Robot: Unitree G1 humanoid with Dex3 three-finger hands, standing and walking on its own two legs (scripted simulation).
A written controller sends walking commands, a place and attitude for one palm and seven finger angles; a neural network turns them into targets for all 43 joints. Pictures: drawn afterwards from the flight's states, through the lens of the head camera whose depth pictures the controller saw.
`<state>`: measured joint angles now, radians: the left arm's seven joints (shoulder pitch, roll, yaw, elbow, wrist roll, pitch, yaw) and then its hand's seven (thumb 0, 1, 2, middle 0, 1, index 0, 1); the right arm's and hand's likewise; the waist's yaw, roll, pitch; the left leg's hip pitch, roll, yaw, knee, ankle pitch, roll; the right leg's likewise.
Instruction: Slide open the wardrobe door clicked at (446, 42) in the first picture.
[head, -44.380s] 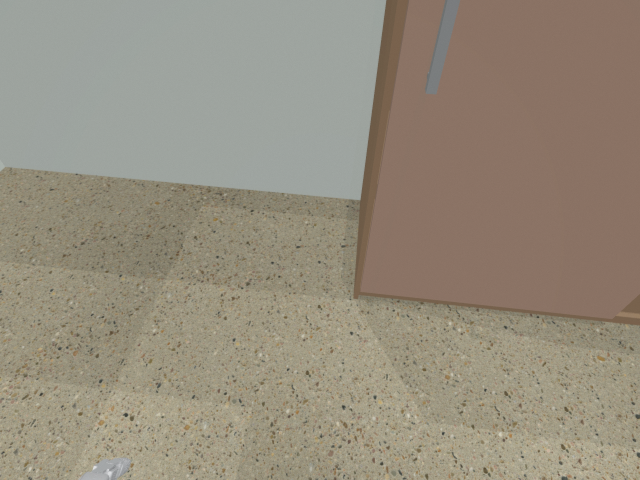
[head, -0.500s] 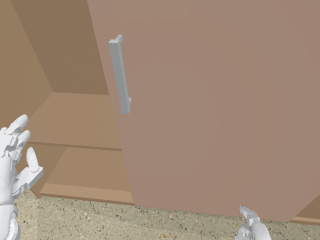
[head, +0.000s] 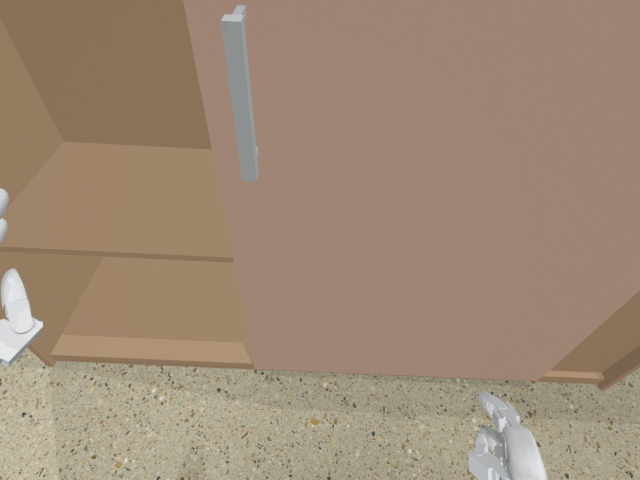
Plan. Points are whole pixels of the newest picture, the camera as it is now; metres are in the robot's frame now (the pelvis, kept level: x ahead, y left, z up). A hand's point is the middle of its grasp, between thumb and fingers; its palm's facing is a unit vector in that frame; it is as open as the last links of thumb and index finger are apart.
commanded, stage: step back with the hand held close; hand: left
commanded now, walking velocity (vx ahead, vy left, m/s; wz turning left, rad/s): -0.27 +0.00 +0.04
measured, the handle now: (245, 101) +0.53 +0.15 +0.21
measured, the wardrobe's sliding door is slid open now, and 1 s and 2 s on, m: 0.65 0.65 0.65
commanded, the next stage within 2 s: stop stepping back and stand still in 0.40 s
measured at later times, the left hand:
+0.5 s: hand out of the picture +0.07 +0.27 +0.19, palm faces +0.53 -0.71 -0.45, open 7.4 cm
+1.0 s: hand out of the picture +0.01 +0.28 +0.18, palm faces +0.47 -0.77 -0.44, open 7.4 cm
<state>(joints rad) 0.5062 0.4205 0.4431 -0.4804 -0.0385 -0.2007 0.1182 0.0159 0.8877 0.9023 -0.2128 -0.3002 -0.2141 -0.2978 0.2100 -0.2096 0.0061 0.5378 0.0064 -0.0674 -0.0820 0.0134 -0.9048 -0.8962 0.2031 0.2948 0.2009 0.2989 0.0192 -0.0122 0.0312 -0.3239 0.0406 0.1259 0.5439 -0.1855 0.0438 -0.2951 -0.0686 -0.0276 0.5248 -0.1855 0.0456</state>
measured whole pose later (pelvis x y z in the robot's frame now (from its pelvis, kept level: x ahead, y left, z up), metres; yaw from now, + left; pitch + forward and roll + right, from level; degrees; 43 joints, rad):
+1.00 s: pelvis -0.19 +0.01 +0.01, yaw +0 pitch +1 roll +0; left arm 0.52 0.43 0.44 -0.46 -0.02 -0.21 0.15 0.02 0.89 0.90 -0.21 -0.30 -0.21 -0.30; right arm 0.30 -0.17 0.03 0.61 -0.02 -0.15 -0.07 0.01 -0.90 -0.90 0.20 0.30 0.20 0.30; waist -0.01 -0.04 -0.07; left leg -0.33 0.02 0.06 0.53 -0.28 0.02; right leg -0.18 0.04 -0.05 0.48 -0.40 -0.05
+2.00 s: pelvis -0.18 +0.04 +0.01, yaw +1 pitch -1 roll -1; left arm 0.30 0.25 0.00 1.12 0.01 0.02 0.01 0.00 0.92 0.90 -0.20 -0.30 -0.20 -0.29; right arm 0.22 -0.22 0.00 1.07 -0.01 0.03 -0.02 0.01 -0.91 -0.90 0.20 0.29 0.20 0.30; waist 0.00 0.03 0.05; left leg -0.26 0.01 0.05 0.44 -0.16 0.03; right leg -0.12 0.01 -0.06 0.41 -0.27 -0.01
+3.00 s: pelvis -0.17 +0.04 +0.01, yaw +0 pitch -2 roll +0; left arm 0.25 0.18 0.00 1.17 0.01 -0.01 0.02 0.00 0.91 0.90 -0.20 -0.30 -0.20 -0.29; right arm 0.20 -0.18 0.00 1.15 -0.01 0.01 -0.03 0.00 -0.91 -0.90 0.20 0.29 0.20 0.30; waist 0.00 0.00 0.04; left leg -0.20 0.00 0.07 0.38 -0.15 0.03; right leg -0.08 0.00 -0.04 0.36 -0.26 -0.01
